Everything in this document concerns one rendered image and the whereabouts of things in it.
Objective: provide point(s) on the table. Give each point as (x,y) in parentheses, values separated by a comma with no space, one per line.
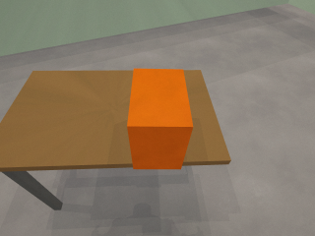
(77,119)

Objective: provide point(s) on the carton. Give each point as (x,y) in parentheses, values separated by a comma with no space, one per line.
(159,119)

